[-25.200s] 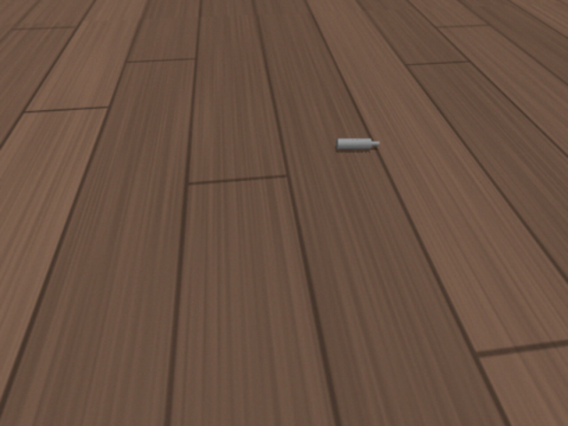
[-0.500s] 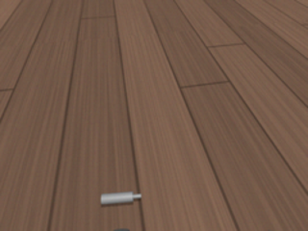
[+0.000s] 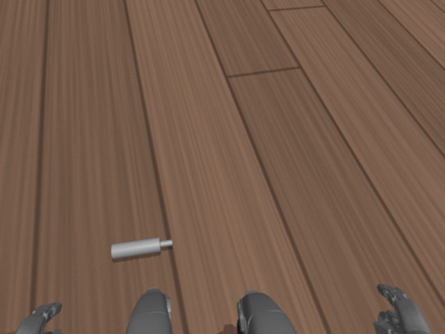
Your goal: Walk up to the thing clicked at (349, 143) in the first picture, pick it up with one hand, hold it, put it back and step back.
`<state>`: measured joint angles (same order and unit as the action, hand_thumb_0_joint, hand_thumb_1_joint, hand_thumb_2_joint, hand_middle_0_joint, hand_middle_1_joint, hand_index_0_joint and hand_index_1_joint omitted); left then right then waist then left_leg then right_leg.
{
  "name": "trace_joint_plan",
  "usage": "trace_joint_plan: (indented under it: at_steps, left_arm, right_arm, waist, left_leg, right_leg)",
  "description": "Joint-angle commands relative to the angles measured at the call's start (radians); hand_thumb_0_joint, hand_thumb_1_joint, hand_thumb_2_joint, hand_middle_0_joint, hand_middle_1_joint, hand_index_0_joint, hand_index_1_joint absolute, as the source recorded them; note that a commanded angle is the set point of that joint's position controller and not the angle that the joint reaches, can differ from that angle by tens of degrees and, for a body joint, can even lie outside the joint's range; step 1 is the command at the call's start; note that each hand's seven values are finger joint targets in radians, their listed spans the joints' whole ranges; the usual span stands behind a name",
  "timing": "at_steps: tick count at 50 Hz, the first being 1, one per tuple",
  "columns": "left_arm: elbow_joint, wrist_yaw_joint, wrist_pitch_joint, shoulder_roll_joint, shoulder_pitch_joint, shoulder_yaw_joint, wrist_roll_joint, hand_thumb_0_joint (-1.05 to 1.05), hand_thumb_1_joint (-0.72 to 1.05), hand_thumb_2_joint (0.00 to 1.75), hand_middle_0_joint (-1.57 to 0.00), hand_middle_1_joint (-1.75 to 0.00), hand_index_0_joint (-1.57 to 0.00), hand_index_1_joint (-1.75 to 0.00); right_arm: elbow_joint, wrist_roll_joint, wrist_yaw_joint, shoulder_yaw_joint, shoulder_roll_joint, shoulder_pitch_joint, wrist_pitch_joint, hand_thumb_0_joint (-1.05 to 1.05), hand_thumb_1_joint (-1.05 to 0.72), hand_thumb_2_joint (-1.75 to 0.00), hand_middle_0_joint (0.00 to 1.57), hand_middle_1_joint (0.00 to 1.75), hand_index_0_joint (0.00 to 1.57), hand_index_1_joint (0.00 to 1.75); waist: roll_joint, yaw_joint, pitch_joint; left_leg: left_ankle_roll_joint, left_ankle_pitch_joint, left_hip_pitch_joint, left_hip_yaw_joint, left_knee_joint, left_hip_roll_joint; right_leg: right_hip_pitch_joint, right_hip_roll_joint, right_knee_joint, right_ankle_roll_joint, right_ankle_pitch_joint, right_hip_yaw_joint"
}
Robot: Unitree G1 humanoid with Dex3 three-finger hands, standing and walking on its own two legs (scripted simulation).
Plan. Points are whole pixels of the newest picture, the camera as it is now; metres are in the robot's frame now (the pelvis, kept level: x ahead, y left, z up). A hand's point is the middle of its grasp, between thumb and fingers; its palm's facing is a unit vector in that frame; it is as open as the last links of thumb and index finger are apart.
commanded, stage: walk up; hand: left
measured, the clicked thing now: (143, 246) +0.40 +0.26 -0.71
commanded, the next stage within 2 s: stand in 1.26 s
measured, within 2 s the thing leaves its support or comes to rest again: neither
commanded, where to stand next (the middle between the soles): +0.05 +0.01 m, yaw +6 degrees
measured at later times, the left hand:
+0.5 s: hand out of the picture -0.02 +0.32 -0.10, palm faces +0.11 -0.86 -0.50, open 7.4 cm
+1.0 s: hand out of the picture +0.00 +0.28 -0.15, palm faces +0.01 -0.94 -0.35, open 7.4 cm
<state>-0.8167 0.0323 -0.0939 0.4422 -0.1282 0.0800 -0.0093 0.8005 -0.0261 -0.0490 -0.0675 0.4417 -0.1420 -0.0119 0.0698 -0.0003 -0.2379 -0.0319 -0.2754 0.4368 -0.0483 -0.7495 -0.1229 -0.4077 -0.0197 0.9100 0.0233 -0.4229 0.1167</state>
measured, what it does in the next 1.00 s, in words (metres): steps on the spot: right foot, then left foot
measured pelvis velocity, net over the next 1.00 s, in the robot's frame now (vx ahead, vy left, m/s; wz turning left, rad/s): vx -0.02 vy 0.00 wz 0.05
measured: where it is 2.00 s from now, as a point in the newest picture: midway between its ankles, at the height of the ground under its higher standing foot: outside the picture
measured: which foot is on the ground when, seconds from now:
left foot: down 0.00-0.04, up 0.06-0.48, down 0.50-1.00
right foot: up 0.00-0.00, down 0.02-0.54, up 0.56-0.98, down 1.00-1.00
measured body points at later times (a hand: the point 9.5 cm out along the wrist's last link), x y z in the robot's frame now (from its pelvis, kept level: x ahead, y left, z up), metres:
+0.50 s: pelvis -0.04 +0.01 +0.01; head -0.03 -0.01 +0.46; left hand -0.03 +0.37 -0.07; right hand +0.06 -0.32 -0.11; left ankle +0.01 +0.15 -0.70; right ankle +0.00 -0.16 -0.71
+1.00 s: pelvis -0.02 +0.00 +0.01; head +0.00 +0.02 +0.46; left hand +0.00 +0.33 -0.12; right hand +0.04 -0.35 -0.07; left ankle +0.01 +0.15 -0.71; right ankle +0.02 -0.16 -0.71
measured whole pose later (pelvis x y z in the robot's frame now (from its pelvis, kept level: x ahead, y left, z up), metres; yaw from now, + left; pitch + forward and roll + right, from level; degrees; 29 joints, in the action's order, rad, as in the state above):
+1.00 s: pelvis -0.02 +0.00 +0.01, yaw +3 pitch -2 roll -1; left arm -0.95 0.03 -0.01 0.42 -0.29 0.07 -0.01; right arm 0.86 -0.04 0.00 -0.06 0.46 -0.31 -0.02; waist 0.04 -0.02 -0.10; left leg -0.01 -0.33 0.35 -0.01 -0.72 -0.09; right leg -0.31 -0.04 0.66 0.02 -0.33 0.04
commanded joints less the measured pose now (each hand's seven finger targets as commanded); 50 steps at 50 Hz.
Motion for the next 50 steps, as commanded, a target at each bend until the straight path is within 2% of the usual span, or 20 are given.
trace_joint_plan:
  at_steps: [1, 2, 3, 4, 7, 9, 12, 15, 18, 21, 24, 25, 26, 27, 28, 29, 36, 46, 49, 50]
  left_arm:
    - [-0.007, -0.021, 0.041, 0.175, -0.205, 0.075, -0.013, 0.0, 0.9, 0.9, -0.2, -0.3, -0.2, -0.3]
    - [0.026, -0.023, 0.048, 0.263, -0.186, 0.098, -0.033, 0.0, 0.9, 0.9, -0.2, -0.3, -0.2, -0.3]
    - [0.085, -0.022, 0.045, 0.321, -0.083, 0.102, -0.035, 0.0, 0.9, 0.9, -0.2, -0.3, -0.2, -0.3]
    - [0.108, -0.032, 0.05, 0.356, -0.017, 0.098, -0.04, 0.0, 0.9, 0.9, -0.2, -0.3, -0.2, -0.3]
    - [0.076, -0.054, 0.079, 0.214, 0.037, 0.068, -0.024, 0.0, 0.9, 0.9, -0.2, -0.3, -0.2, -0.3]
    - [0.05, -0.067, 0.114, 0.213, -0.045, 0.074, -0.026, 0.0, 0.9, 0.9, -0.2, -0.3, -0.2, -0.3]
    - [0.04, -0.068, 0.153, 0.252, -0.212, 0.1, -0.023, 0.0, 0.9, 0.9, -0.2, -0.3, -0.2, -0.3]
    - [0.038, -0.062, 0.171, 0.247, -0.232, 0.099, -0.02, 0.0, 0.9, 0.9, -0.2, -0.3, -0.2, -0.3]
    - [0.056, -0.044, 0.177, 0.254, -0.186, 0.095, -0.023, 0.0, 0.9, 0.9, -0.2, -0.3, -0.2, -0.3]
    - [0.084, -0.024, 0.174, 0.279, -0.075, 0.093, -0.033, 0.0, 0.9, 0.9, -0.2, -0.3, -0.2, -0.3]
    - [0.088, -0.03, 0.131, 0.18, 0.024, 0.051, -0.028, 0.0, 0.9, 0.9, -0.2, -0.3, -0.2, -0.3]
    - [0.089, -0.036, 0.115, 0.124, 0.006, 0.027, -0.019, 0.0, 0.9, 0.9, -0.2, -0.3, -0.2, -0.3]
    - [0.089, -0.038, 0.102, 0.072, -0.028, 0.006, -0.008, 0.0, 0.9, 0.9, -0.2, -0.3, -0.2, -0.3]
    - [0.073, -0.039, 0.09, 0.095, -0.058, 0.009, 0.005, 0.0, 0.9, 0.9, -0.2, -0.3, -0.2, -0.3]
    - [0.033, -0.044, 0.083, 0.178, -0.097, 0.026, 0.008, 0.0, 0.9, 0.9, -0.2, -0.3, -0.2, -0.3]
    - [0.004, -0.043, 0.081, 0.195, -0.126, 0.031, 0.009, 0.0, 0.9, 0.9, -0.2, -0.3, -0.2, -0.3]
    - [-0.009, 0.006, 0.023, 0.238, -0.177, 0.076, -0.045, 0.0, 0.9, 0.9, -0.2, -0.3, -0.2, -0.3]
    - [-0.055, 0.0, 0.099, 0.156, -0.179, 0.04, 0.002, 0.0, 0.9, 0.9, -0.2, -0.3, -0.2, -0.3]
    - [-0.111, -0.034, 0.13, 0.137, -0.257, 0.034, -0.001, 0.0, 0.9, 0.9, -0.2, -0.3, -0.2, -0.3]
    - [-0.094, -0.043, 0.138, 0.193, -0.225, 0.043, -0.013, 0.0, 0.9, 0.9, -0.2, -0.3, -0.2, -0.3]
  right_arm:
    - [-0.091, 0.018, 0.008, -0.051, 0.21, 0.018, 0.03, 0.0, -0.9, -0.9, 0.2, 0.3, 0.2, 0.3]
    - [-0.106, 0.03, 0.005, -0.032, 0.143, -0.021, 0.037, 0.0, -0.9, -0.9, 0.2, 0.3, 0.2, 0.3]
    - [-0.103, 0.041, -0.017, -0.03, 0.119, -0.041, 0.042, 0.0, -0.9, -0.9, 0.2, 0.3, 0.2, 0.3]
    - [-0.086, 0.031, -0.035, -0.05, 0.172, -0.014, 0.036, 0.0, -0.9, -0.9, 0.2, 0.3, 0.2, 0.3]
    - [0.0, 0.056, -0.007, -0.049, 0.192, -0.083, 0.035, 0.0, -0.9, -0.9, 0.2, 0.3, 0.2, 0.3]
    - [0.004, 0.033, 0.013, -0.045, 0.175, -0.139, 0.039, 0.0, -0.9, -0.9, 0.2, 0.3, 0.2, 0.3]
    - [-0.041, -0.01, 0.058, -0.06, 0.222, -0.08, 0.03, 0.0, -0.9, -0.9, 0.2, 0.3, 0.2, 0.3]
    - [-0.052, -0.017, 0.077, -0.058, 0.218, -0.025, 0.01, 0.0, -0.9, -0.9, 0.2, 0.3, 0.2, 0.3]
    - [-0.031, -0.013, 0.102, -0.053, 0.187, -0.075, -0.009, 0.0, -0.9, -0.9, 0.2, 0.3, 0.2, 0.3]
    - [-0.001, 0.001, 0.125, -0.063, 0.184, -0.183, -0.016, 0.0, -0.9, -0.9, 0.2, 0.3, 0.2, 0.3]
    - [0.097, 0.015, 0.091, -0.067, 0.151, -0.344, -0.016, 0.0, -0.9, -0.9, 0.2, 0.3, 0.2, 0.3]
    - [0.104, 0.01, 0.077, -0.065, 0.155, -0.353, -0.018, 0.0, -0.9, -0.9, 0.2, 0.3, 0.2, 0.3]
    - [0.082, -0.006, 0.059, -0.063, 0.202, -0.335, -0.027, 0.0, -0.9, -0.9, 0.2, 0.3, 0.2, 0.3]
    - [0.029, -0.014, 0.048, -0.06, 0.261, -0.235, -0.039, 0.0, -0.9, -0.9, 0.2, 0.3, 0.2, 0.3]
    - [0.004, -0.005, 0.043, -0.067, 0.314, -0.13, -0.041, 0.0, -0.9, -0.9, 0.2, 0.3, 0.2, 0.3]
    - [-0.007, -0.004, 0.039, -0.062, 0.3, -0.071, -0.043, 0.0, -0.9, -0.9, 0.2, 0.3, 0.2, 0.3]
    - [0.05, 0.009, -0.025, -0.092, 0.31, -0.237, -0.077, 0.0, -0.9, -0.9, 0.2, 0.3, 0.2, 0.3]
    - [-0.027, -0.019, 0.036, -0.053, 0.233, -0.113, -0.045, 0.0, -0.9, -0.9, 0.2, 0.3, 0.2, 0.3]
    - [-0.025, 0.013, 0.04, -0.019, 0.156, -0.093, -0.008, 0.0, -0.9, -0.9, 0.2, 0.3, 0.2, 0.3]
    - [-0.032, 0.029, 0.039, -0.003, 0.107, -0.118, -0.008, 0.0, -0.9, -0.9, 0.2, 0.3, 0.2, 0.3]
  waist:
    - [-0.188, 0.063, 0.354]
    - [0.097, 0.062, 0.307]
    - [0.193, 0.034, 0.282]
    - [0.235, 0.042, 0.279]
    - [0.059, -0.011, 0.25]
    - [0.062, 0.012, 0.317]
    - [0.103, 0.085, 0.331]
    - [0.122, 0.107, 0.186]
    - [0.168, 0.073, 0.11]
    - [0.242, -0.003, 0.144]
    - [0.088, -0.087, 0.19]
    - [-0.045, -0.089, 0.194]
    - [-0.214, -0.086, 0.171]
    - [-0.194, -0.04, 0.132]
    - [-0.17, -0.016, 0.091]
    - [-0.167, 0.009, 0.057]
    - [-0.153, -0.006, 0.144]
    - [-0.378, -0.02, 0.179]
    - [-0.216, 0.048, 0.221]
    - [-0.076, 0.031, 0.24]
  left_leg:
    - [0.155, 0.318, -0.049, 0.08, -0.115, -0.042]
    - [0.092, -0.049, 0.145, 0.054, -0.299, 0.105]
    - [0.05, -0.422, 0.174, 0.126, -0.454, 0.214]
    - [0.054, -0.456, 0.094, 0.21, -0.548, 0.192]
    - [0.042, -0.244, 0.1, 0.261, -0.584, 0.199]
    - [0.031, -0.154, 0.172, 0.257, -0.492, 0.187]
    - [0.037, -0.153, 0.366, 0.254, -0.411, 0.151]
    - [0.03, -0.176, 0.353, 0.261, -0.299, 0.132]
    - [0.032, -0.205, 0.202, 0.166, -0.146, 0.135]
    - [0.056, -0.221, -0.084, 0.039, 0.0, 0.114]
    - [0.03, 0.059, -0.431, -0.008, 0.131, 0.163]
    - [0.026, 0.059, -0.448, 0.056, 0.166, 0.15]
    - [0.064, -0.212, -0.3, 0.334, 0.363, -0.01]
    - [0.146, -0.512, -0.117, 0.672, 0.534, -0.187]
    - [0.229, -0.655, 0.021, 0.697, 0.577, -0.233]
    - [0.269, -0.631, 0.052, 0.676, 0.572, -0.239]
    - [0.193, -0.224, -0.222, 0.437, 0.436, -0.169]
    - [0.234, -0.173, -0.076, 0.195, 0.351, -0.061]
    - [0.161, 0.168, -0.042, 0.099, 0.037, -0.005]
    - [0.108, 0.144, -0.014, 0.078, -0.067, 0.03]
  right_leg:
    - [0.264, 0.019, -0.381, -0.026, 0.231, -0.101]
    - [0.254, -0.163, -0.437, -0.087, 0.393, 0.208]
    - [0.138, -0.331, -0.477, -0.251, 0.546, 0.396]
    - [0.02, -0.393, -0.528, -0.339, 0.547, 0.528]
    - [0.093, -0.208, -0.38, -0.235, 0.46, 0.198]
    - [0.291, -0.176, -0.421, -0.194, 0.079, 0.218]
    - [0.556, -0.272, -0.514, -0.242, -0.28, 0.395]
    - [0.443, -0.312, -0.568, -0.261, -0.256, 0.398]
    - [0.266, -0.278, -0.588, -0.254, -0.161, 0.245]
    - [0.044, -0.232, -0.611, -0.215, -0.239, 0.111]
    - [-0.214, -0.117, -0.382, -0.133, -0.229, -0.034]
    - [-0.251, -0.072, -0.23, -0.111, -0.213, -0.086]
    - [-0.229, 0.016, -0.034, -0.085, -0.165, -0.101]
    - [-0.194, 0.039, 0.072, -0.059, -0.108, 0.015]
    - [-0.125, -0.006, 0.126, -0.058, -0.122, 0.062]
    - [-0.103, -0.025, 0.165, -0.056, -0.1, 0.044]
    - [-0.238, -0.019, 0.247, -0.024, 0.038, 0.09]
    - [0.058, -0.001, -0.179, -0.005, -0.057, -0.127]
    - [0.242, 0.032, -0.47, -0.01, 0.181, -0.138]
    - [0.25, -0.052, -0.473, -0.042, 0.281, -0.001]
